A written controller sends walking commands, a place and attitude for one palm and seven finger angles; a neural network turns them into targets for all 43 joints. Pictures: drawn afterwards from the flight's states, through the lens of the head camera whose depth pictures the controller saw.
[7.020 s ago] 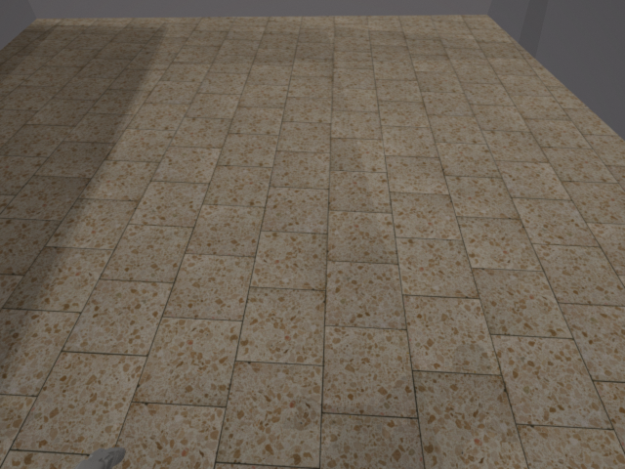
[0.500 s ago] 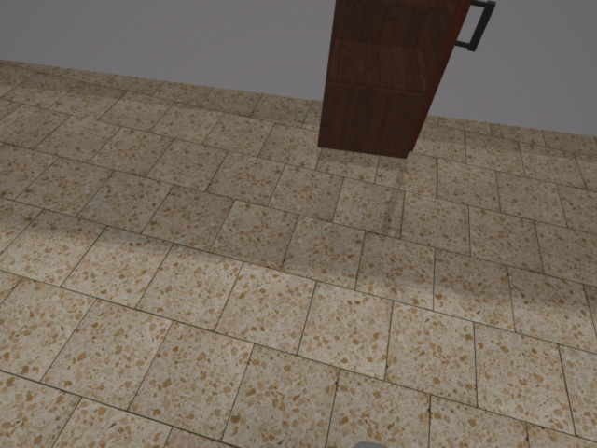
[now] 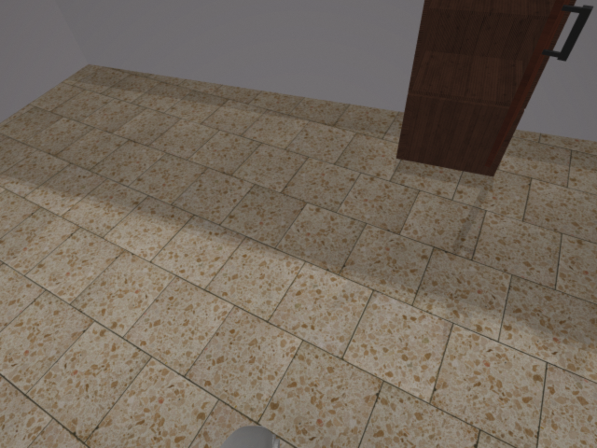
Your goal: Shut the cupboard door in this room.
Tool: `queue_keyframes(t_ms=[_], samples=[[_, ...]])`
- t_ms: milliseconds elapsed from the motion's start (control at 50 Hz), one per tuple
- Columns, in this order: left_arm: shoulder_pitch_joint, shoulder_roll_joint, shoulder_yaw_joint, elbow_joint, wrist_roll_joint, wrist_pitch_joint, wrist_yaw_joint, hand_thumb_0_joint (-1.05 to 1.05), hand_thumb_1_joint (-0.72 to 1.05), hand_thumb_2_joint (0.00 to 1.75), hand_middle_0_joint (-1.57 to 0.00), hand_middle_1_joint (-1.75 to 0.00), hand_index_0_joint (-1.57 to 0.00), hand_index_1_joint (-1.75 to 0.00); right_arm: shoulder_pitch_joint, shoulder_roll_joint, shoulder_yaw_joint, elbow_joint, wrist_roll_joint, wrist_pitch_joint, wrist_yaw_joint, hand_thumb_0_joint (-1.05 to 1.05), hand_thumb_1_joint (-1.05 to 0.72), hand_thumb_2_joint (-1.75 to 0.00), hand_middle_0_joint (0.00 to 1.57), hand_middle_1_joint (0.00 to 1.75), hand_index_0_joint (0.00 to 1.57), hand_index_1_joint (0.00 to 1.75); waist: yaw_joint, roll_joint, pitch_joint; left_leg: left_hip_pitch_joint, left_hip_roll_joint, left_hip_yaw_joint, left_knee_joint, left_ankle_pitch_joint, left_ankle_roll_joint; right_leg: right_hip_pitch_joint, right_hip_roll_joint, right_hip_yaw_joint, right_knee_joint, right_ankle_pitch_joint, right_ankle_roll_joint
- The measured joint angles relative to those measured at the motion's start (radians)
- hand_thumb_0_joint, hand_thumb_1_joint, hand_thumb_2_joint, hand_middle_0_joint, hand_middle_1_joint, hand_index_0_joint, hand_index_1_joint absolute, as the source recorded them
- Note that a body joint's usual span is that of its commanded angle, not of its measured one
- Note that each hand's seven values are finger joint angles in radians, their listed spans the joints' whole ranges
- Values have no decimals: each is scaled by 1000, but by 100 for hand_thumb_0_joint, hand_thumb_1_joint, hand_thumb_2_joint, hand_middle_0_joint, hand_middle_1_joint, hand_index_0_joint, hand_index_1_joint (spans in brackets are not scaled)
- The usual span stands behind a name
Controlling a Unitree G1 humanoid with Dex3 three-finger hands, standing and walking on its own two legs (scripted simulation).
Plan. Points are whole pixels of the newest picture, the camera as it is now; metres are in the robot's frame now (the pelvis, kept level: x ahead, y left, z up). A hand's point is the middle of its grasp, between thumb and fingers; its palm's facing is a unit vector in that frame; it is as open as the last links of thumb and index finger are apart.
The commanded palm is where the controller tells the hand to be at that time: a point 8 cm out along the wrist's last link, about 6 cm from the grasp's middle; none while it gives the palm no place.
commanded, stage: stand and wait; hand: left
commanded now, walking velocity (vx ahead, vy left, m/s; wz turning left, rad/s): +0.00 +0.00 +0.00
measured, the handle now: (565, 32) +1.04 -0.63 +0.05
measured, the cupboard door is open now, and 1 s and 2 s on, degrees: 77 77 77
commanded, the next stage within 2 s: turn or walk to find it in 0.30 s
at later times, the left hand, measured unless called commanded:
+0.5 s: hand out of the picture -0.05 +0.23 -0.18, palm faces +0.16 -0.96 -0.22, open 7.4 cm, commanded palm none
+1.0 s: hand out of the picture -0.08 +0.25 -0.19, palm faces +0.34 -0.91 -0.22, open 7.4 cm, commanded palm none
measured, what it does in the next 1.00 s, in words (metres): steps on the spot, turning left: left foot, then right foot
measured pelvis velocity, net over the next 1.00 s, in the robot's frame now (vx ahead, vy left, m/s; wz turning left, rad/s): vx -0.07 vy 0.05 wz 0.33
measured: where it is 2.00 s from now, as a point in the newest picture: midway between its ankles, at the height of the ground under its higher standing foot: outside the picture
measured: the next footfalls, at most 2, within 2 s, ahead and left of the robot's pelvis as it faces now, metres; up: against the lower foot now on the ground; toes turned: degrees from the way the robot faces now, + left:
left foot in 0.26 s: +0.00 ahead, +0.15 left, +0.00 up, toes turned +7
right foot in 0.60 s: +0.01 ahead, -0.09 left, +0.00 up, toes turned +3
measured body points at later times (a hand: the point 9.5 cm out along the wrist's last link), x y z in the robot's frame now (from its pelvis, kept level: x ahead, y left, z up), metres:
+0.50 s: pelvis -0.03 +0.04 +0.00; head -0.01 +0.05 +0.45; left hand -0.05 +0.28 -0.16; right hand +0.10 -0.17 -0.15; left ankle -0.04 +0.15 -0.74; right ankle -0.04 -0.10 -0.71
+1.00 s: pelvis -0.07 +0.05 -0.02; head -0.04 +0.07 +0.43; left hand -0.10 +0.30 -0.17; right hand +0.06 -0.19 -0.16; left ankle -0.10 +0.16 -0.74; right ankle -0.03 -0.09 -0.74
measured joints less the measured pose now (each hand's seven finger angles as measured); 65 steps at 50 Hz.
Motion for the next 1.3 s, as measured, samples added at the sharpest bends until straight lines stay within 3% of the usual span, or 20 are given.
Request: queue_keyframes(t_ms=[80, 200, 260, 320, 400, 460, 540, 600, 660, 720, 780, 920, 980, 1040, 1120, 1200, 1300], samples=[[27, 0, -4, 18, 5, -9, 0, 0, 90, 90, -20, -30, -20, -30, -11, -5, 7, 17, 3, 5, -3, 1, -91, -90, 20, 30, 20, 30, 17, -17, 11, 49, 33, 11, -45, -20, -18, 5, -21, -35, -10, 4, 0], [69, 9, -9, 68, 13, -17, -3, 0, 90, 90, -20, -30, -20, -30, -67, 11, 35, 43, 15, -5, -15, 1, -91, -90, 20, 30, 20, 30, 61, -45, 19, 205, 41, 44, -361, -70, -8, -13, -41, -55, 11, 3, 17], [90, 19, -7, 107, 4, -7, 0, 0, 90, 90, -20, -30, -20, -30, -90, 27, 52, 43, 18, -33, -18, 1, -91, -90, 20, 30, 20, 30, 67, -47, 10, 312, 46, 67, -594, 73, 21, -32, -37, -68, 56, -15, 37], [89, 44, -5, 148, -3, 18, 5, 0, 90, 90, -20, -30, -20, -30, -112, 73, 70, 56, 13, -53, -24, 1, -91, -90, 20, 30, 20, 30, 85, -98, 14, 332, 28, 92, -597, 51, 57, -53, -46, -18, 137, -114, 58], [67, 49, -5, 179, -5, 37, -1, 0, 91, 90, -20, -30, -20, -30, -119, 114, 87, 65, 11, -61, -35, 1, -91, -90, 20, 30, 20, 30, 74, -98, 6, 351, 21, 83, -643, 77, 66, -85, -28, 36, 271, -181, 69], [41, 42, -3, 168, -6, 32, -6, 0, 91, 90, -20, -30, -20, -30, -114, 126, 86, 72, 10, -58, -33, 1, -90, -90, 21, 30, 21, 30, 64, -84, 3, 345, 15, 68, -664, 101, 68, -92, -22, 53, 286, -180, 78], [3, 27, 1, 136, -7, 20, -5, 0, 91, 90, -20, -30, -20, -30, -97, 115, 66, 69, 9, -55, -31, 0, -91, -90, 21, 30, 21, 30, 43, -61, 0, 315, 3, 45, -661, 119, 63, -75, -10, 62, 215, -154, 82], [-18, 22, 4, 105, -6, 2, -3, 0, 91, 90, -20, -30, -20, -30, -72, 95, 53, 69, 11, -47, -28, 0, -91, -90, 21, 30, 21, 30, 32, -49, -7, 276, -10, 27, -620, 112, 50, -21, -1, 53, 59, -36, 72], [-31, 0, 3, 80, 2, -15, -1, 0, 91, 90, -20, -30, -20, -30, -40, 61, 35, 72, 13, -28, -24, 0, -91, -90, 21, 30, 21, 30, 22, -6, -9, 203, -6, 3, -458, -17, 37, -16, 6, 12, 53, -23, 20], [-28, -9, 2, 53, 4, -19, 1, 0, 90, 90, -20, -30, -20, -30, -21, 37, 21, 76, 9, -4, -16, 1, -91, -90, 21, 30, 21, 30, 23, -8, -5, 107, -5, 17, -180, -82, 28, -5, -11, -9, 33, -19, 13], [-27, -10, 0, 46, 8, -13, 1, 0, 90, 90, -20, -30, -20, -30, -8, 22, 13, 71, 7, 2, -9, 1, -91, -90, 20, 30, 20, 30, 10, -15, 5, 70, 19, 37, -73, -66, 9, 6, -27, -32, 15, -4, 18], [-33, 19, 7, 39, 14, -4, -5, 0, 90, 90, -20, -30, -20, -30, -3, 27, 22, 57, 12, 0, -2, 1, -91, -90, 20, 30, 20, 30, 13, -60, 32, 150, 60, 90, -286, -80, -6, -12, -74, -81, 45, -10, 44], [-24, 40, 15, 36, 5, 6, -8, 0, 90, 90, -20, -30, -20, -30, -1, 29, 31, 35, 11, -21, 0, 1, -91, -90, 20, 30, 20, 30, 12, -69, 29, 230, 62, 104, -505, 52, 11, -50, -96, -104, 121, -43, 70], [-30, 71, 29, 45, 0, 38, -5, 0, 90, 90, -20, -30, -20, -30, -17, 55, 36, 21, 5, -40, -3, 1, -91, -90, 20, 30, 20, 30, 18, -101, 36, 207, 40, 108, -479, 47, 64, -147, -82, -17, 338, -207, 81], [-42, 86, 39, 59, 1, 50, -11, 0, 91, 90, -20, -30, -20, -30, -21, 78, 51, 11, 2, -48, -17, 1, -91, -90, 20, 30, 20, 30, 18, -95, 28, 227, 26, 92, -563, 89, 78, -237, -36, 50, 541, -159, 84], [-49, 82, 35, 47, -2, 40, -13, 0, 91, 90, -20, -30, -20, -30, -23, 86, 57, 7, 4, -54, -21, 1, -90, -90, 21, 30, 21, 30, 18, -76, 18, 248, 9, 71, -642, 141, 85, -241, -18, 73, 523, -133, 94], [-70, 63, 29, 27, -6, 37, -9, 0, 91, 90, -20, -30, -20, -30, -23, 85, 52, 1, 1, -49, -18, 1, -90, -90, 21, 30, 21, 30, 4, -49, 11, 243, -7, 36, -660, 163, 78, -190, 2, 87, 388, -161, 95]])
